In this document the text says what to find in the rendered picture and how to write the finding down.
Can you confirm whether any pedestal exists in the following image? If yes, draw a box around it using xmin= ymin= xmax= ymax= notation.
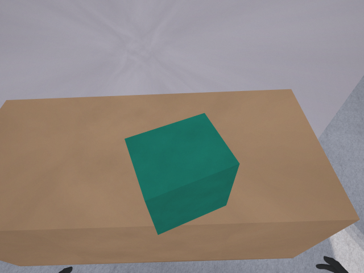
xmin=0 ymin=89 xmax=360 ymax=266

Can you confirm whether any carton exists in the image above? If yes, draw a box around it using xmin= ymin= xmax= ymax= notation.
xmin=125 ymin=113 xmax=239 ymax=235

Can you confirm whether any robot right hand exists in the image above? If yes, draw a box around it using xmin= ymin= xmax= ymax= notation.
xmin=316 ymin=256 xmax=348 ymax=273

